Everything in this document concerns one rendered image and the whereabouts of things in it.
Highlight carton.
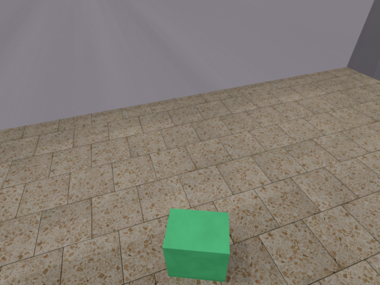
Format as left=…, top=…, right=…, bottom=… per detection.
left=163, top=208, right=230, bottom=282

